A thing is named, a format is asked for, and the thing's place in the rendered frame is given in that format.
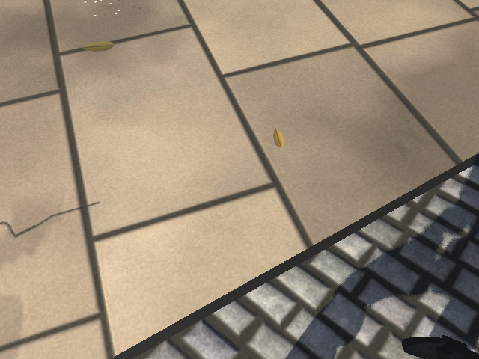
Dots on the right robot hand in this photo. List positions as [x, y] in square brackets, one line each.
[437, 348]

